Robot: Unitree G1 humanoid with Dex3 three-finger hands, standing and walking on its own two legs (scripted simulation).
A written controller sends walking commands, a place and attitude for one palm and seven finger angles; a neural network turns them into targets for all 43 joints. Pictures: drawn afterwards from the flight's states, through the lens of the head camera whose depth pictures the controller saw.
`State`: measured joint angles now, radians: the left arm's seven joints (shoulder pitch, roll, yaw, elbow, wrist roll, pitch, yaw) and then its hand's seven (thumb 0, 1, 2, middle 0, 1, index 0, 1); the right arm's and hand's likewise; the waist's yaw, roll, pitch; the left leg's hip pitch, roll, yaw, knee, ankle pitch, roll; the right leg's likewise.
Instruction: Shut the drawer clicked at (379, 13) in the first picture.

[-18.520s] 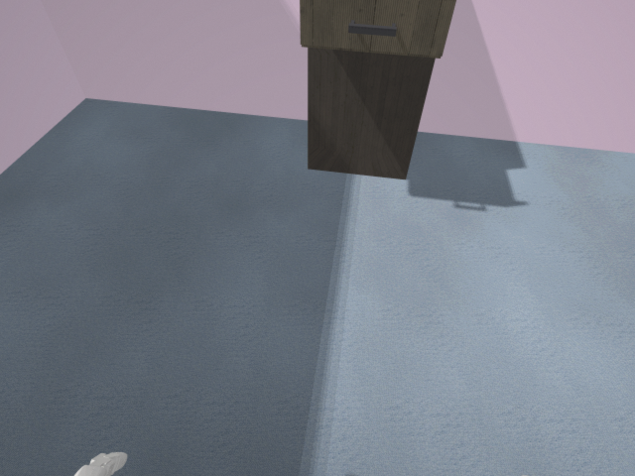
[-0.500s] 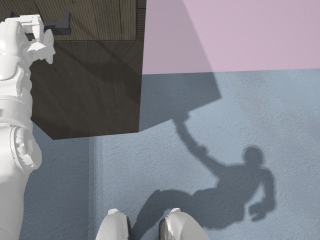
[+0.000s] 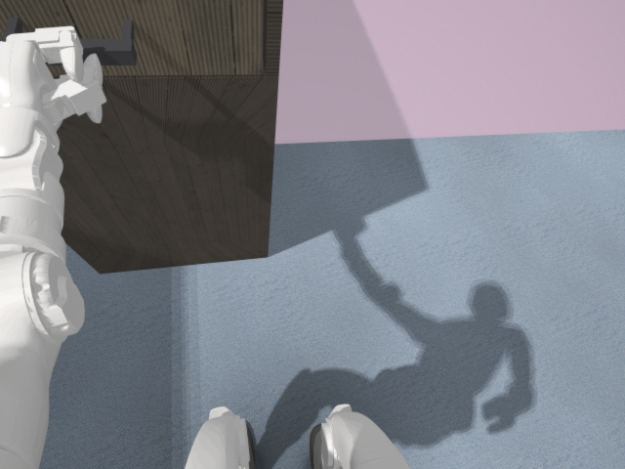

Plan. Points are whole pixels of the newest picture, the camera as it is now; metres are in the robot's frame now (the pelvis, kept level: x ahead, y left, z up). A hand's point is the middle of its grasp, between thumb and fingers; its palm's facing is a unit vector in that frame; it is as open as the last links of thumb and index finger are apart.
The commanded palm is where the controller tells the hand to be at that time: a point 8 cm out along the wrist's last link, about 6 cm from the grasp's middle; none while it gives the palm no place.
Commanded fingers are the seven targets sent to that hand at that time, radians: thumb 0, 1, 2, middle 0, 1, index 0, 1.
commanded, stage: pull the fist back off the drawer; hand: left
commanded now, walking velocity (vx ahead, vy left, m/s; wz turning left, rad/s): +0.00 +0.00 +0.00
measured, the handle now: (71, 39) +0.62 +0.23 +0.11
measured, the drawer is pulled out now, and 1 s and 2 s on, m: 0.00 0.00 0.00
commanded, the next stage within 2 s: draw the hand back to the body in 0.28 s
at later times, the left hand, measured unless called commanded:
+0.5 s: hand (89, 94) +0.52 +0.19 +0.11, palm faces +0.07 -1.00 -0.03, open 3.3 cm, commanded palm +0.47 +0.24 +0.12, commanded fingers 0.00 0.90 0.90 -1.40 -1.60 -1.40 -1.60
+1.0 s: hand (25, 200) +0.36 +0.20 +0.16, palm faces +0.19 -0.96 -0.20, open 3.3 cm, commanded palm +0.32 +0.25 +0.18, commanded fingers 0.00 0.90 0.90 -1.40 -1.60 -1.40 -1.60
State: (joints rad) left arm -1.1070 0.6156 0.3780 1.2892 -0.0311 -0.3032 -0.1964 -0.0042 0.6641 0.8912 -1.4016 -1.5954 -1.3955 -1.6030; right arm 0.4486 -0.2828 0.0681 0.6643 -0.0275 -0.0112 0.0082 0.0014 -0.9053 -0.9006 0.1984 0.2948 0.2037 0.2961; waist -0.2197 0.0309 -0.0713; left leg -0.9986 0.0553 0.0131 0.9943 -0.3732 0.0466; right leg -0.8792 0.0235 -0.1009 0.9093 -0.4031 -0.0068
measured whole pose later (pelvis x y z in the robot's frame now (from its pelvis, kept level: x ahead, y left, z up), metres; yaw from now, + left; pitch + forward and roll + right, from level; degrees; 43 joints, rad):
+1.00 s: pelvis +0.04 -0.02 +0.05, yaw +1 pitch +3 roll +0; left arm -0.11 0.33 0.21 0.23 -0.14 -0.10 -0.05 0.02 0.90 0.89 -1.40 -1.60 -1.40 -1.60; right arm 0.19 -0.27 0.03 0.58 0.06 -0.03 -0.06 0.01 -0.91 -0.90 0.20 0.29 0.20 0.30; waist 0.01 0.05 -0.04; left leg -0.36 0.02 0.06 0.62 -0.31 0.02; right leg -0.28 0.01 -0.05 0.59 -0.36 -0.02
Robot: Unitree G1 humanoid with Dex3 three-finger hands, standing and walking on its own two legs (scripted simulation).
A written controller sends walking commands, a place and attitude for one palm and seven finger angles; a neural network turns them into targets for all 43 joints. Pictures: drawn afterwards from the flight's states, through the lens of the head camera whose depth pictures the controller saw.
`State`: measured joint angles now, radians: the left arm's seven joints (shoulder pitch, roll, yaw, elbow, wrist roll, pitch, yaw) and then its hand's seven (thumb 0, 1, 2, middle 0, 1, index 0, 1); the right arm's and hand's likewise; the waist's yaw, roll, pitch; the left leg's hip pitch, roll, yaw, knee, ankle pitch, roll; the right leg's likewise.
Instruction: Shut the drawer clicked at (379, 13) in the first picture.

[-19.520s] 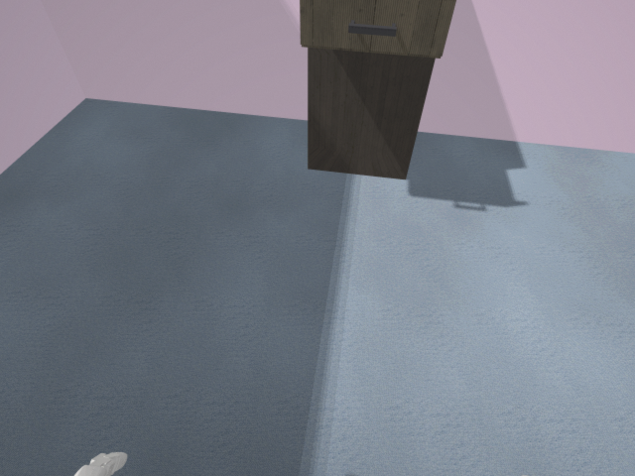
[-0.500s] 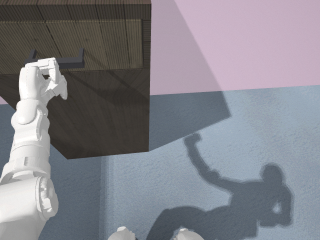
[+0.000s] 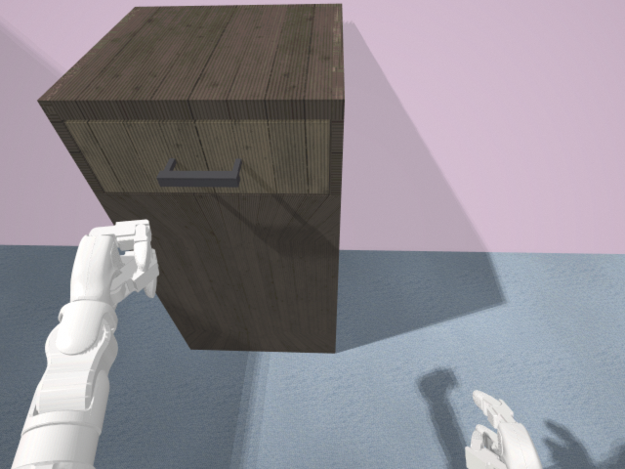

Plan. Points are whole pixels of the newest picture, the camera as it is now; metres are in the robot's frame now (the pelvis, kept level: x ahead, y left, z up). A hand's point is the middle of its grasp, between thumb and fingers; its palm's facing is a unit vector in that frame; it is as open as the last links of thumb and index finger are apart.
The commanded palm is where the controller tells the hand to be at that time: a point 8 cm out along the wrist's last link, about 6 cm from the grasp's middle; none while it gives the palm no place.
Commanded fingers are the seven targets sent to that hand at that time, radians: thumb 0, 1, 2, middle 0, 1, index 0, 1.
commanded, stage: draw the hand back to the body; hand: left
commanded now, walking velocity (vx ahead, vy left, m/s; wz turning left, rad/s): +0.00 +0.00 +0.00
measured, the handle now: (201, 171) +0.58 +0.24 +0.05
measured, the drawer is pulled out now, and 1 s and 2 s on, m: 0.00 0.00 0.00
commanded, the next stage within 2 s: step back with the hand held close in 0.76 s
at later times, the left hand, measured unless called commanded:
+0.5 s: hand (85, 330) +0.21 +0.23 +0.16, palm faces +0.34 -0.86 -0.38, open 3.3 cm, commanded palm +0.16 +0.27 +0.18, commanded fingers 0.00 0.90 0.90 -1.40 -1.60 -1.40 -1.60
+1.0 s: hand (39, 346) +0.19 +0.25 +0.18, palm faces +0.37 -0.82 -0.43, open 3.3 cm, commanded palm +0.13 +0.28 +0.19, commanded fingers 0.00 0.90 0.90 -1.40 -1.60 -1.40 -1.60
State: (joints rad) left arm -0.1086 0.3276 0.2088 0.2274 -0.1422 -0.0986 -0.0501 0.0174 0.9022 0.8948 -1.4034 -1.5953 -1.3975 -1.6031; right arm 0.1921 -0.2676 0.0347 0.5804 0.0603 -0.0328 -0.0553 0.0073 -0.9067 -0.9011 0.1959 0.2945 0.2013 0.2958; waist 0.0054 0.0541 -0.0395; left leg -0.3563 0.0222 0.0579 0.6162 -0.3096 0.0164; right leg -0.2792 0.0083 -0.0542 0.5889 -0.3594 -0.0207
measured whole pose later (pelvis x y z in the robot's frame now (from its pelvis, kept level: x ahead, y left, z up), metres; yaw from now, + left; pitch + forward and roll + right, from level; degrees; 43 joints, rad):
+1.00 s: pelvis +0.00 +0.01 +0.02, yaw -1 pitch -3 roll -1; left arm 0.53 0.35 0.33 -0.46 -0.06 -0.15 0.09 0.02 0.89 0.89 -1.41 -1.59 -1.40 -1.60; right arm 0.18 -0.23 0.03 0.59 0.00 -0.06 -0.05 0.01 -0.90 -0.90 0.20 0.29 0.20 0.30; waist 0.05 0.07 0.02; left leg -0.16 0.03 0.08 0.44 -0.23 0.02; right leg -0.07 0.02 -0.03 0.37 -0.25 -0.01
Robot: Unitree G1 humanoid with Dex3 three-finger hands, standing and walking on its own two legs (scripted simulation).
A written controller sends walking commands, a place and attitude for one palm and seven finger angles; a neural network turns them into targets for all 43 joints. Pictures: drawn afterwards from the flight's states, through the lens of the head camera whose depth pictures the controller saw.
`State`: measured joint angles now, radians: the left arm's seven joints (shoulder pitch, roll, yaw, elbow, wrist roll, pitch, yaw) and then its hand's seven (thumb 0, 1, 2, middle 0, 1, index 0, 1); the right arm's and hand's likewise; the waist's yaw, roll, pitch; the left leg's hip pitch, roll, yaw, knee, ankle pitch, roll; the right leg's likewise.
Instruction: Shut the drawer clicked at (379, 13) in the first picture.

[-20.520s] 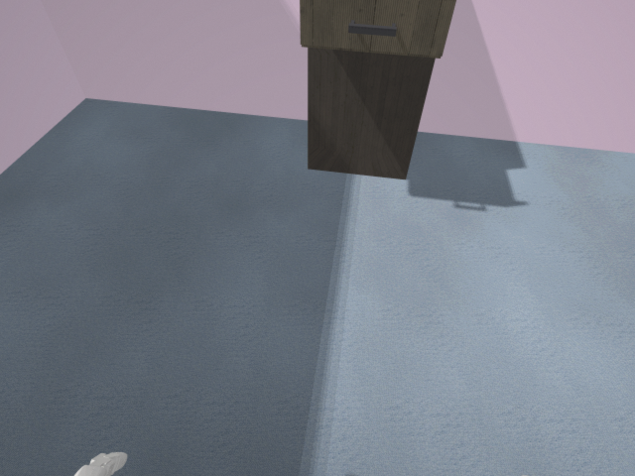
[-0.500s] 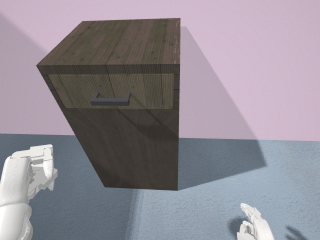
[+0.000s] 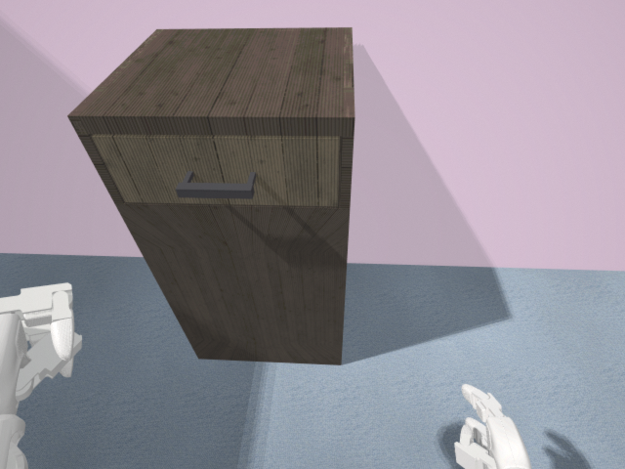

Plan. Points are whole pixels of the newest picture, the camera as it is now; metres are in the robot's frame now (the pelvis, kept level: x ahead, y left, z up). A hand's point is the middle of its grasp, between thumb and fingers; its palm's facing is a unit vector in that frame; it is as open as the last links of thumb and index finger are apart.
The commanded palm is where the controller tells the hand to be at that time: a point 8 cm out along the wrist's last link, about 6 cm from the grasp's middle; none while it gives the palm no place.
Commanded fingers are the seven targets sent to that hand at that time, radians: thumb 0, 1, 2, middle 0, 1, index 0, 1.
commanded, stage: step back with the hand held close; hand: left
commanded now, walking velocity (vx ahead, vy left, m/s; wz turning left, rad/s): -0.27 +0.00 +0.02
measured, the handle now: (218, 183) +0.58 +0.25 +0.04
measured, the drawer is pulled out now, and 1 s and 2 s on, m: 0.00 0.00 0.00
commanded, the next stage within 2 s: stop stepping back and stand still in 1.26 s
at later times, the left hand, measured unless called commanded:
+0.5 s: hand (29, 407) +0.13 +0.26 +0.15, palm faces +0.34 -0.79 -0.51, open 3.2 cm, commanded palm +0.07 +0.30 +0.17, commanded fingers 0.00 0.90 0.90 -1.40 -1.60 -1.40 -1.60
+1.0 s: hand out of the picture +0.06 +0.25 +0.16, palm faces +0.34 -0.82 -0.47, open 3.3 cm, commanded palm +0.00 +0.30 +0.17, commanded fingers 0.00 0.90 0.90 -1.40 -1.60 -1.40 -1.60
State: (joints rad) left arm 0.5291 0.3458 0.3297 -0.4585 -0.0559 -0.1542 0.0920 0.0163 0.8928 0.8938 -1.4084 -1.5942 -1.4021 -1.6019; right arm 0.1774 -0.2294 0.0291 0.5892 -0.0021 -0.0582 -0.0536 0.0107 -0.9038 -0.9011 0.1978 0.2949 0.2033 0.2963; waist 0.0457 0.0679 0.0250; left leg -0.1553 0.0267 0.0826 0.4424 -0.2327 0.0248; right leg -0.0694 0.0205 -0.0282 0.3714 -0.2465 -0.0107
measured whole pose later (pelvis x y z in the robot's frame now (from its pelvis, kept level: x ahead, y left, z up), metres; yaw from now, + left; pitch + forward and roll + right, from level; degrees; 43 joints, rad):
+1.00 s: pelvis -0.12 +0.02 -0.02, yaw +2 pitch +0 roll -3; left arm 0.62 0.40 0.36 -0.62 -0.02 -0.30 0.12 0.01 0.89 0.89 -1.41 -1.59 -1.40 -1.60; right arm 0.18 -0.22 -0.02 0.60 0.00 -0.08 -0.06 0.01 -0.90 -0.90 0.20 0.29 0.20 0.30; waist 0.01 0.01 0.06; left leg -0.46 0.00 0.02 0.61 -0.21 0.01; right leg -0.31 0.07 0.07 0.55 -0.24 0.01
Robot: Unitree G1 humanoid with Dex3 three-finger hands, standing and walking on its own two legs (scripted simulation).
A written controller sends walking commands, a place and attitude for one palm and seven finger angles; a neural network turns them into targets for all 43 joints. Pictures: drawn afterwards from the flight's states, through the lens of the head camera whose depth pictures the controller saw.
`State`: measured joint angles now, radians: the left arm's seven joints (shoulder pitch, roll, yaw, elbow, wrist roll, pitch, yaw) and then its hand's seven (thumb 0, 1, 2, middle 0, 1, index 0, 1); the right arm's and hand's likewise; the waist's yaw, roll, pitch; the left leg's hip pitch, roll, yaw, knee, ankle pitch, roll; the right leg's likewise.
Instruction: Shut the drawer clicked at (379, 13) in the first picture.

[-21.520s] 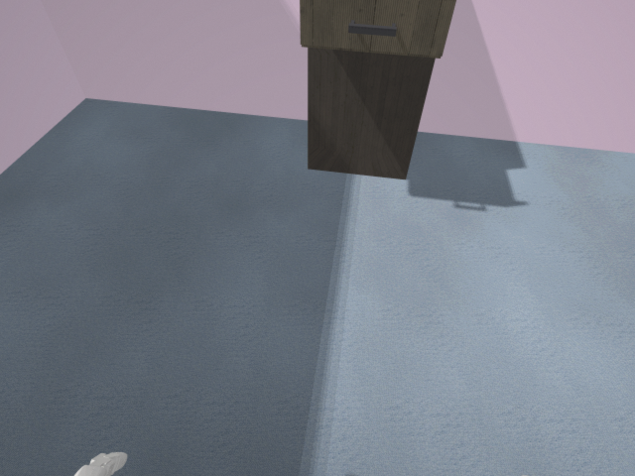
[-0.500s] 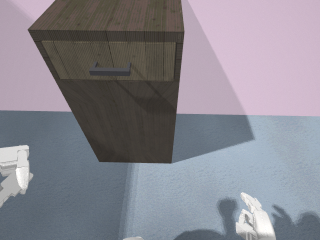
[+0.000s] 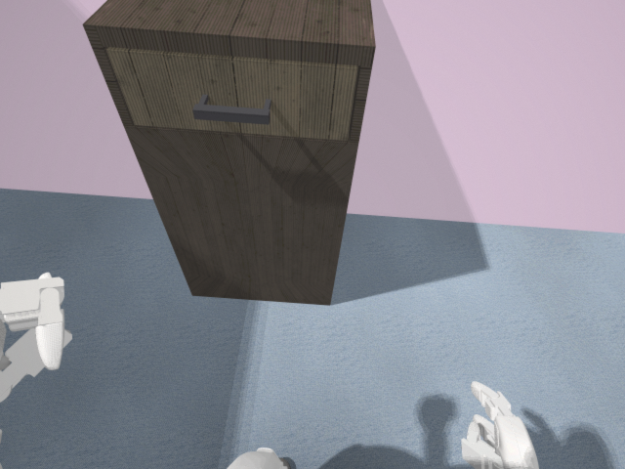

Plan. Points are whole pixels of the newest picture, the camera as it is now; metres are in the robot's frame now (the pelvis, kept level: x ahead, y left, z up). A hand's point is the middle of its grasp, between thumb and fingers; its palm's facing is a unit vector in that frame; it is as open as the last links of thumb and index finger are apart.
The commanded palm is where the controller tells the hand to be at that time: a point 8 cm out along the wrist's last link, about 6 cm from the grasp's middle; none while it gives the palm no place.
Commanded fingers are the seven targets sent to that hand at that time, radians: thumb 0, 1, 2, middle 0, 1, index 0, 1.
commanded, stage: step back with the hand held close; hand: left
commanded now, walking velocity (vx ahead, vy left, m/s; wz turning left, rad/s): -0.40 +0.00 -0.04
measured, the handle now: (234, 108) +0.71 +0.21 +0.05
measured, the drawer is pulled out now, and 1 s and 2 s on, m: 0.00 0.00 0.00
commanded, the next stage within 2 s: stop stepping back and stand still in 0.26 s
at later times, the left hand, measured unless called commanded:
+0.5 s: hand (41, 402) +0.14 +0.22 +0.18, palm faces +0.17 -0.89 -0.42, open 3.2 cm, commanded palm +0.08 +0.28 +0.19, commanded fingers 0.00 0.90 0.90 -1.40 -1.60 -1.40 -1.60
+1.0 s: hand out of the picture +0.07 +0.23 +0.18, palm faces +0.23 -0.85 -0.47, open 3.3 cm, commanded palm +0.02 +0.29 +0.19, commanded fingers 0.00 0.90 0.90 -1.40 -1.60 -1.40 -1.60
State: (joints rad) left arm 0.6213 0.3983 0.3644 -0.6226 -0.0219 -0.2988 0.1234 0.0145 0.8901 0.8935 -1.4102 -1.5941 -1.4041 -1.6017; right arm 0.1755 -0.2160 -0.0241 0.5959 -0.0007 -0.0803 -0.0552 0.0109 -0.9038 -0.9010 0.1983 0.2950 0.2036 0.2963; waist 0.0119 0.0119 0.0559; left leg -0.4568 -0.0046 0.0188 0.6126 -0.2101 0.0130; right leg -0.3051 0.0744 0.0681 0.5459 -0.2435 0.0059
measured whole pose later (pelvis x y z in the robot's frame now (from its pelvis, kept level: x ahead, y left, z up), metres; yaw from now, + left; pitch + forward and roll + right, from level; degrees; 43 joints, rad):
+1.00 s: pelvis -0.14 +0.02 +0.01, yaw -6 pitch -1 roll +0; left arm 0.65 0.41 0.35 -0.62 -0.02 -0.22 0.13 0.02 0.89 0.89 -1.41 -1.59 -1.40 -1.60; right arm 0.23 -0.14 0.03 0.62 -0.01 -0.12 -0.04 0.01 -0.90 -0.90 0.20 0.30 0.20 0.30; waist -0.02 -0.02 0.00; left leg -0.40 -0.01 -0.02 0.72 -0.31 0.00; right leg -0.21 0.03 -0.03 0.51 -0.27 -0.05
